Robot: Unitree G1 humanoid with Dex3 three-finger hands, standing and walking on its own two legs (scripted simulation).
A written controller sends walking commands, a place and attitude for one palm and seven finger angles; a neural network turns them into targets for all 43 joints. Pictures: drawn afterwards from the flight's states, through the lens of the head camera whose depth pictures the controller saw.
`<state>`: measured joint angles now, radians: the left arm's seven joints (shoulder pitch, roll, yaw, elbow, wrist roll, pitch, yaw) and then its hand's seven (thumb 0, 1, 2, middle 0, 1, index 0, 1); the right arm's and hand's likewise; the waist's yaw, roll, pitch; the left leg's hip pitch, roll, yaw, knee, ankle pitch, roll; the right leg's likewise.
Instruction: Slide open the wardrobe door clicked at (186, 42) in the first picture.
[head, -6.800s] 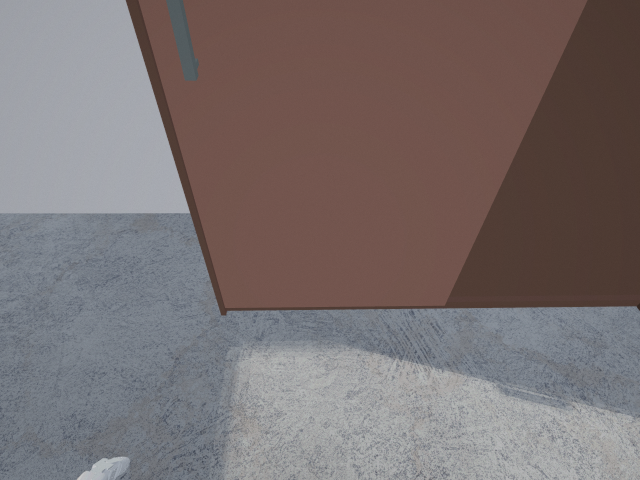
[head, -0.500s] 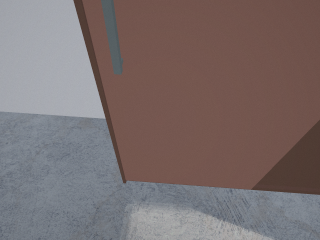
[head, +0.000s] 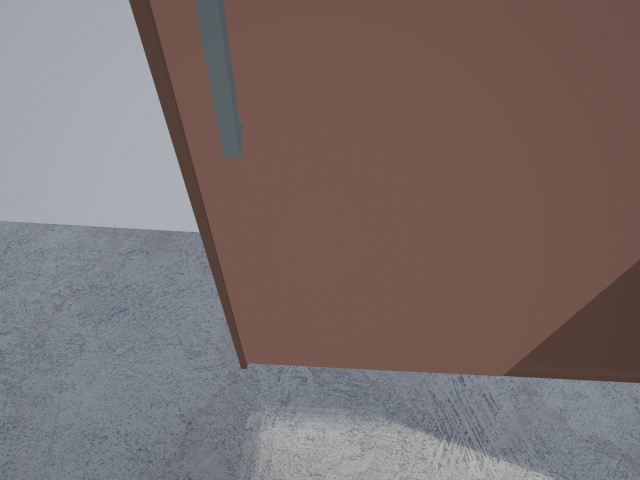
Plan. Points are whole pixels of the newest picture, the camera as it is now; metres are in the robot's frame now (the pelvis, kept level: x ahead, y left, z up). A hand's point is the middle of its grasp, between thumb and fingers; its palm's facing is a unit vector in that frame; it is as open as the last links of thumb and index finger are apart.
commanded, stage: come to a stop and stand still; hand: left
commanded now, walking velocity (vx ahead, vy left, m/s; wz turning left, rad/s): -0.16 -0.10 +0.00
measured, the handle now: (224, 64) +0.49 +0.15 +0.26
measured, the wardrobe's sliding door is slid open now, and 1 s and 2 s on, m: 0.00 0.00 0.00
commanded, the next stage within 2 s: look again from close up in 1.36 s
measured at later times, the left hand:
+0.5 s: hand out of the picture +0.06 +0.16 -0.16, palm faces +0.01 -0.98 -0.22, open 7.3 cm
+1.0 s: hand out of the picture -0.01 +0.16 -0.16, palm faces +0.02 -0.98 -0.19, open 7.4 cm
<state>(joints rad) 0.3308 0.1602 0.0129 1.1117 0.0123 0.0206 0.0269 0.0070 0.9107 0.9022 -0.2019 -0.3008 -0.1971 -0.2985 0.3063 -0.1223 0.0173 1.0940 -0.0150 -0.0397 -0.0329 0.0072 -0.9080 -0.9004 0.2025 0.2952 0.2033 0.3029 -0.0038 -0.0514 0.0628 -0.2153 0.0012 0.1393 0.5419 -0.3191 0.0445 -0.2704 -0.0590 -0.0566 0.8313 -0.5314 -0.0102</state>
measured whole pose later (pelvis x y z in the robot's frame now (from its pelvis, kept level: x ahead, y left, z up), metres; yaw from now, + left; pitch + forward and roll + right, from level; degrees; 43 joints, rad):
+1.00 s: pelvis +0.00 -0.02 +0.01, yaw +1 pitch -1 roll +1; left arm 0.28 0.16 -0.02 1.10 0.01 -0.01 0.02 0.01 0.91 0.90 -0.20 -0.30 -0.20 -0.30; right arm 0.30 -0.15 0.03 1.12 -0.01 -0.01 -0.01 0.01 -0.91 -0.90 0.20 0.30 0.20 0.30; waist 0.00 0.00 0.05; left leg -0.16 0.01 0.08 0.43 -0.25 0.01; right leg -0.21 -0.02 -0.09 0.46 -0.23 -0.02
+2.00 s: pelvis +0.01 -0.03 +0.01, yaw +1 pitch -1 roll +1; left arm 0.24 0.18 -0.01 1.11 0.01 -0.02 0.02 0.00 0.91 0.90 -0.20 -0.30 -0.20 -0.30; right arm 0.24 -0.16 0.02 1.14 -0.02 -0.02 -0.02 0.01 -0.91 -0.90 0.20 0.30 0.20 0.30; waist 0.00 -0.01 0.04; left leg -0.12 0.03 0.08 0.40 -0.26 -0.01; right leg -0.17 -0.01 -0.10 0.44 -0.25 -0.04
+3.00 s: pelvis -0.02 -0.01 -0.01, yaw +3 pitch +2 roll -1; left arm 0.25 0.34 0.20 -0.06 -0.29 -0.14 -0.37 0.01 0.24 0.62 -0.25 -0.73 -0.25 -0.73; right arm 0.22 -0.19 0.09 0.60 0.05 -0.27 -0.08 0.02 -0.90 -0.90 0.21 0.30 0.21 0.30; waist 0.01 0.04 -0.03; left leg -0.39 0.03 0.04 0.73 -0.37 0.02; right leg -0.40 -0.03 -0.12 0.69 -0.33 -0.02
